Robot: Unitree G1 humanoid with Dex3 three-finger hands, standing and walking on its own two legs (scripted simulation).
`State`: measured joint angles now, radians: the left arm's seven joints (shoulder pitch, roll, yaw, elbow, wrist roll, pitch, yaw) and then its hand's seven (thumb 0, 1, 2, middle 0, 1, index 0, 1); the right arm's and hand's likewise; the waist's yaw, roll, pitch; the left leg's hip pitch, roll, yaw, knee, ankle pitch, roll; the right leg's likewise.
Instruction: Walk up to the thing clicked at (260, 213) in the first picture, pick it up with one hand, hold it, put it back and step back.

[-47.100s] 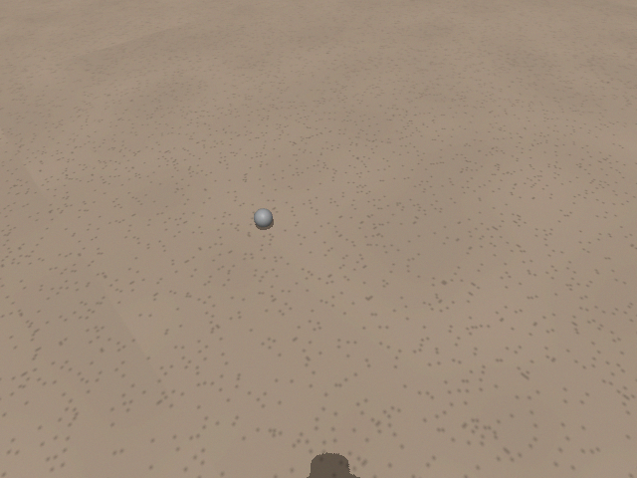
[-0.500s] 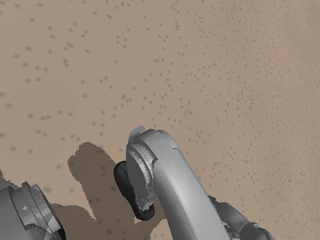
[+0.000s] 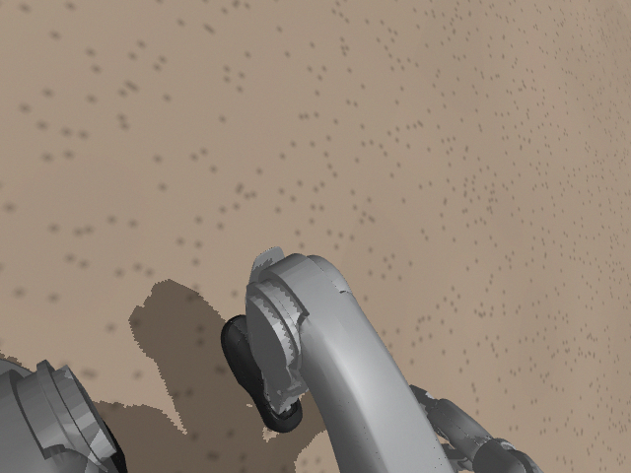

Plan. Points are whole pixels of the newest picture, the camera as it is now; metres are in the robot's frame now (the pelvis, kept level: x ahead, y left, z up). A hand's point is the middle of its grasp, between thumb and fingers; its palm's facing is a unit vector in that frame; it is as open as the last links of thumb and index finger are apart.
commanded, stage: open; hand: left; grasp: from above
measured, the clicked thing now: out of the picture +0.48 +0.37 -0.27
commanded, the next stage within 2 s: withdraw in 0.02 s
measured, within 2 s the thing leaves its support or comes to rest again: neither
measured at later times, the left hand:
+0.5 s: hand out of the picture +0.49 +0.39 -0.15, palm faces -0.33 -0.10 -0.94, open 14.1 cm
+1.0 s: hand out of the picture +0.45 +0.37 -0.11, palm faces -0.49 -0.13 -0.86, open 13.7 cm
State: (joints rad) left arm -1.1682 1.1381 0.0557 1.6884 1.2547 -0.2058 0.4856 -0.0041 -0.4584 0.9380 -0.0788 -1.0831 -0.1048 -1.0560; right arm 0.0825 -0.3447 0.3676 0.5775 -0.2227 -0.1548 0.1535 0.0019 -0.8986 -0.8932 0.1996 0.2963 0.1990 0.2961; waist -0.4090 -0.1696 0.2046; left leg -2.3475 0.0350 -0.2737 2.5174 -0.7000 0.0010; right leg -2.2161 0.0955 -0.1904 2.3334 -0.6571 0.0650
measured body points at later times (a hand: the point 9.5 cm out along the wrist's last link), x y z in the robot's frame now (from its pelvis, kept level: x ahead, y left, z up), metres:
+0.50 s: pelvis +0.01 +0.00 +0.01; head +0.26 +0.14 +0.35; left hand +0.50 +0.40 -0.10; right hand +0.09 -0.25 -0.06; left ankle +0.07 +0.13 -0.28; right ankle +0.12 -0.12 -0.28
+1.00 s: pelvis -0.01 -0.01 +0.04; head +0.23 +0.12 +0.40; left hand +0.47 +0.38 -0.06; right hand +0.07 -0.28 -0.04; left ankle +0.07 +0.13 -0.28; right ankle +0.12 -0.12 -0.28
